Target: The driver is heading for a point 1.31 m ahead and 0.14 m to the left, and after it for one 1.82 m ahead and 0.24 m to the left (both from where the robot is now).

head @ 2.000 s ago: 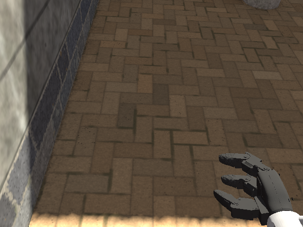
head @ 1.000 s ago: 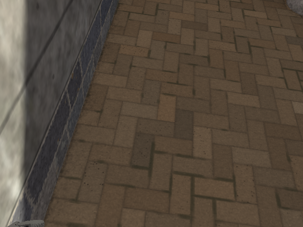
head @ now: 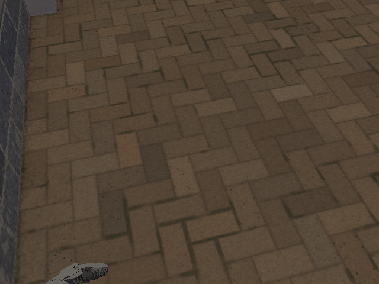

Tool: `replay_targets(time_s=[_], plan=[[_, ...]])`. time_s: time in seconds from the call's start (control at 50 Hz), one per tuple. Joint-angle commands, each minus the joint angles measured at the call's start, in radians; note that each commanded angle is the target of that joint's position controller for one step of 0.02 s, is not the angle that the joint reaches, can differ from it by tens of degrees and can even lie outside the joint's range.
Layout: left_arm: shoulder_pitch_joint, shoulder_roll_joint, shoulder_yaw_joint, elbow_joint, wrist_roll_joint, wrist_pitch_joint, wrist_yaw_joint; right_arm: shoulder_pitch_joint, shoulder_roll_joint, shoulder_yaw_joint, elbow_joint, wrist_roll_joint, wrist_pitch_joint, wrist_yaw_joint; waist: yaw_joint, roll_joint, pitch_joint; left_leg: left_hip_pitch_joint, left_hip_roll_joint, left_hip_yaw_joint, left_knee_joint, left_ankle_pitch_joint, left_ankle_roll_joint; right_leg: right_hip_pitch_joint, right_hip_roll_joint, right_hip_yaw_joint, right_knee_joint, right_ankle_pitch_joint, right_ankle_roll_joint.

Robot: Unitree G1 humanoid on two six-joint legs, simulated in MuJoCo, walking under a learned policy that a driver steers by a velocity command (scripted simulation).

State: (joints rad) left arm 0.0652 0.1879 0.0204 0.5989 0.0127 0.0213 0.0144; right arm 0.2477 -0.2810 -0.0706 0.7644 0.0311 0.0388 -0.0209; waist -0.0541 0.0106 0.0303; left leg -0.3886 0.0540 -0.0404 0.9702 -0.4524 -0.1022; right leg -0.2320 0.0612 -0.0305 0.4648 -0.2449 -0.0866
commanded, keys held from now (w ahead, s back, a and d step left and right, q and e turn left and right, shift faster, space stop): q+shift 0.08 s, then w+q+shift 0.18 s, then w+e+shift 0.74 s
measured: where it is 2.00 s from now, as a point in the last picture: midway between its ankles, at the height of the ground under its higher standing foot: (182, 90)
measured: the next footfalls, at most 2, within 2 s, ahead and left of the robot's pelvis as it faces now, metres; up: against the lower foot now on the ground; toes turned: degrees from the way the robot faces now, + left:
left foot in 0.20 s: -0.03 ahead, +0.15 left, +0.00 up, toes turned +14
right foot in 0.68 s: +0.46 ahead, +0.11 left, +0.00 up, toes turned +7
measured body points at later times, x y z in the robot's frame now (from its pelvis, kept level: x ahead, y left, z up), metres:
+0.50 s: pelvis +0.13 +0.10 +0.00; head +0.13 +0.13 +0.44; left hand +0.25 +0.39 -0.11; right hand +0.17 -0.18 -0.11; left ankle -0.07 +0.14 -0.74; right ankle +0.34 +0.02 -0.66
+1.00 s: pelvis +0.62 +0.13 -0.01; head +0.65 +0.13 +0.43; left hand +0.58 +0.42 -0.14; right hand +0.87 -0.09 -0.06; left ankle +0.87 +0.29 -0.67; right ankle +0.42 +0.11 -0.74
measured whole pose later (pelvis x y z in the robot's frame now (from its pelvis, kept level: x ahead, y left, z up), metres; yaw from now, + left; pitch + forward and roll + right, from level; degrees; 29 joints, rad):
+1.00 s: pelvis +0.62 +0.13 -0.01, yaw -8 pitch +3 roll +1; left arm 0.51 0.30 0.05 0.89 -0.01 -0.07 -0.02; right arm -0.03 -0.24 0.03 0.56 -0.06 -0.07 0.02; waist 0.11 -0.02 0.01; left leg -0.83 0.09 -0.05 0.76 -0.03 0.00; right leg 0.14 0.17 0.26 0.24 -0.38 -0.19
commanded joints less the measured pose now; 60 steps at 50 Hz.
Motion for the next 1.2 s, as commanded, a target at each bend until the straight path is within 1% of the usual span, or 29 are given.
replay_targets(time_s=[0.02,0.08,0.14,0.18,0.2,0.22,0.24,0.26,0.3,0.32,0.4,0.54,0.6,0.66,0.68,0.7,0.72,0.74,0.78,0.84,0.92,1.02,1.06,1.08,1.1,1.12,1.14,1.16,1.2], plan=[[-0.015,0.193,0.083,-0.065,-0.008,-0.005,-0.001,-0.051,-0.071,-0.016,-0.109,0.0,-0.013,0.01,0.047,-0.118,-0.098,-0.092,0.015,0.023,-0.06,-0.001,0.004,0.195,-0.328,0.183,-0.095,0.583,-0.182],[-0.009,0.199,0.096,-0.068,-0.006,-0.003,-0.002,-0.02,-0.085,-0.021,-0.126,-0.002,-0.006,0.016,0.042,-0.158,-0.129,-0.019,-0.003,0.06,-0.168,0.004,0.022,0.203,-0.327,0.114,-0.079,0.617,-0.175],[0.018,0.229,0.115,-0.041,-0.042,-0.013,0.005,0.058,-0.09,-0.026,-0.097,0.018,-0.01,0.025,0.016,-0.172,-0.144,0.151,-0.006,0.122,-0.353,0.078,0.129,0.064,-0.333,0.08,-0.174,-0.204,-0.082],[-0.034,0.152,0.103,-0.047,-0.02,-0.025,0.013,0.375,-0.097,-0.052,0.055,0.016,-0.037,0.03,-0.09,-0.026,-0.121,0.497,-0.049,0.135,-0.455,0.008,0.223,-0.231,-0.207,-0.078,0.128,-0.416,0.038],[-0.09,0.059,0.074,-0.081,0.001,-0.049,-0.002,0.456,-0.199,-0.078,0.076,-0.011,-0.049,0.018,-0.098,0.263,-0.04,0.588,0.172,-0.271,-0.541,-0.178,0.326,-0.564,-0.093,-0.159,0.602,-0.437,0.132],[-0.144,0.076,0.073,-0.151,-0.04,-0.092,-0.01,0.359,-0.256,-0.077,-0.019,-0.038,-0.085,0.03,-0.071,0.283,-0.006,0.535,0.305,-0.753,-0.754,-0.472,0.475,-0.796,-0.026,0.052,0.73,-0.403,0.128],[-0.182,0.154,0.09,-0.162,-0.082,-0.125,-0.013,0.25,-0.226,-0.074,-0.057,-0.052,-0.105,0.028,-0.047,0.22,0.066,0.462,0.331,-0.765,-0.841,-0.566,0.471,-0.84,-0.078,0.123,0.786,-0.309,0.113],[-0.169,0.187,0.099,-0.156,-0.087,-0.145,-0.017,0.185,-0.188,-0.056,-0.073,-0.039,-0.113,0.02,-0.012,0.182,0.105,0.422,0.298,-0.697,-0.843,-0.469,0.446,-0.822,-0.092,0.123,0.762,-0.206,0.112],[-0.13,0.192,0.099,-0.111,-0.022,-0.164,-0.031,0.142,-0.132,-0.028,-0.081,-0.038,-0.104,-0.003,0.012,0.085,0.097,0.405,0.234,-0.477,-0.808,-0.214,0.38,-0.769,-0.125,0.073,0.664,-0.008,0.14],[-0.086,0.16,0.065,-0.069,0.106,-0.116,-0.061,0.133,-0.183,-0.049,-0.073,-0.053,-0.085,0.007,-0.004,0.112,0.091,0.355,0.124,-0.312,-0.87,-0.082,0.305,-0.691,-0.107,-0.009,0.582,0.092,0.135],[-0.097,0.155,0.07,-0.033,0.038,-0.06,-0.092,0.284,-0.121,-0.034,-0.013,-0.042,-0.109,0.032,-0.048,0.15,0.116,0.418,0.119,-0.17,-0.942,0.062,0.255,-0.659,-0.108,-0.043,0.509,0.186,0.097],[-0.129,0.136,0.057,-0.033,0.045,-0.041,-0.098,0.279,-0.087,-0.005,0.046,-0.046,-0.159,0.015,-0.004,0.09,0.196,0.461,0.181,0.103,-1.029,0.372,0.217,-0.639,-0.023,-0.033,0.417,0.23,-0.008],[-0.097,0.105,0.035,-0.031,0.04,-0.029,-0.089,0.266,-0.105,0.007,0.056,-0.052,-0.161,-0.003,0.028,0.13,0.115,0.487,0.18,0.219,-0.835,1.252,0.188,-0.406,0.052,-0.184,0.357,0.095,-0.082],[0.241,0.194,0.07,0.056,0.016,-0.027,-0.068,0.225,-0.224,-0.022,0.046,-0.074,-0.122,-0.027,0.218,0.204,-0.128,0.563,0.243,0.204,-0.235,1.886,0.182,-0.086,0.154,-0.172,0.348,-0.172,-0.159],[0.41,0.243,0.094,0.105,0.024,-0.039,-0.06,0.164,-0.257,-0.033,0.019,-0.049,-0.116,-0.025,0.338,0.142,-0.19,0.357,0.193,0.216,0.147,1.719,0.178,0.185,0.125,-0.043,0.216,-0.189,-0.214],[0.398,0.307,0.115,0.124,0.037,-0.041,-0.048,0.141,-0.083,0.008,-0.046,-0.033,-0.137,-0.006,0.229,-0.08,-0.199,-0.093,0.0,0.126,0.521,0.546,0.158,0.464,-0.098,0.429,0.1,-0.392,-0.293],[0.345,0.336,0.12,0.09,0.007,-0.036,-0.04,0.136,-0.067,0.02,-0.096,-0.028,-0.164,0.013,0.167,-0.204,-0.303,-0.349,-0.14,-0.052,0.691,0.092,0.155,0.568,-0.27,1.0,-0.134,-0.419,-0.384],[0.384,0.314,0.121,0.117,0.0,-0.039,-0.028,0.031,-0.126,0.015,-0.13,-0.036,-0.185,0.015,0.193,-0.06,-0.228,-0.423,-0.077,-0.132,0.666,0.188,0.171,0.545,-0.257,0.966,-0.192,-0.27,-0.352],[0.38,0.251,0.101,0.182,0.003,-0.057,-0.019,-0.005,-0.1,0.036,-0.132,-0.053,-0.199,0.015,0.115,0.092,-0.036,-0.391,-0.016,-0.11,0.498,0.181,0.162,0.295,-0.213,0.759,-0.227,-0.107,-0.29],[0.342,0.194,0.059,0.198,-0.005,-0.096,-0.026,-0.008,-0.046,0.059,-0.147,-0.112,-0.132,0.014,0.014,0.058,0.054,-0.338,0.042,-0.054,0.375,0.038,0.121,0.022,-0.113,0.533,-0.225,0.152,-0.248],[0.372,0.256,0.065,0.215,-0.022,-0.116,-0.027,-0.298,-0.047,0.074,-0.259,-0.104,-0.115,0.035,0.088,-0.027,0.15,-0.237,0.007,0.09,-0.006,0.276,0.079,-0.171,-0.015,0.389,-0.324,0.496,-0.207],[0.423,0.303,0.083,0.237,-0.032,-0.102,-0.026,-0.306,-0.044,0.072,-0.245,-0.068,-0.116,0.032,0.131,-0.077,0.009,0.116,-0.101,0.109,-0.381,0.582,0.104,-0.028,-0.025,0.406,-0.231,0.792,-0.117],[0.396,0.35,0.095,0.242,-0.009,-0.111,-0.019,-0.117,-0.128,0.039,-0.185,-0.052,-0.122,0.006,0.033,-0.088,-0.13,0.317,-0.111,0.075,-0.427,0.554,0.103,0.101,-0.041,0.421,0.047,0.935,-0.09],[0.303,0.378,0.099,0.236,0.0,-0.12,-0.017,0.13,-0.193,0.004,-0.106,-0.045,-0.126,-0.009,-0.131,-0.109,-0.245,0.538,-0.084,0.084,-0.413,0.512,0.108,0.08,-0.033,0.372,0.3,0.995,-0.072],[0.244,0.28,0.08,0.217,0.022,-0.135,-0.014,0.364,-0.26,-0.021,-0.028,-0.064,-0.132,-0.029,-0.215,-0.024,-0.335,0.767,0.044,-0.043,-0.336,0.323,0.148,-0.091,0.021,0.322,0.679,0.626,-0.048],[0.42,0.121,0.041,0.197,-0.023,-0.135,-0.016,0.357,-0.304,-0.023,-0.016,-0.087,-0.134,-0.018,-0.062,0.398,-0.506,0.963,0.374,-0.574,-0.383,0.386,0.289,-0.318,0.15,0.245,1.118,-0.312,-0.004],[0.451,0.21,0.04,0.206,-0.01,-0.127,-0.021,0.248,-0.261,-0.03,-0.019,-0.071,-0.127,0.008,-0.027,0.345,-0.54,0.887,0.342,-0.83,-0.547,-0.052,0.389,-0.449,0.106,0.223,1.171,-0.206,-0.035],[0.299,0.244,0.041,0.202,0.019,-0.121,-0.034,0.118,-0.146,-0.011,-0.031,-0.056,-0.13,0.012,-0.037,0.165,-0.323,0.67,0.26,-0.709,-0.614,-0.202,0.386,-0.489,0.028,0.203,1.109,-0.096,-0.043],[0.117,0.218,0.029,0.123,0.048,-0.12,-0.05,0.117,-0.102,0.003,0.039,-0.067,-0.142,0.015,-0.015,0.026,-0.123,0.416,0.186,-0.568,-0.674,-0.11,0.36,-0.505,-0.037,0.189,0.973,-0.077,-0.037]])
Keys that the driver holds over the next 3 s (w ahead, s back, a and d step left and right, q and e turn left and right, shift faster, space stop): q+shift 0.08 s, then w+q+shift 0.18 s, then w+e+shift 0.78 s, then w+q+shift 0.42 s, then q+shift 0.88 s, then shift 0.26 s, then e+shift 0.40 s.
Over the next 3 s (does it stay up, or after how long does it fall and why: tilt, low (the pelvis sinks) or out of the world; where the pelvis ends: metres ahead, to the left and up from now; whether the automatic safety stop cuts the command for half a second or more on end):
stays up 1.53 0.00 0.00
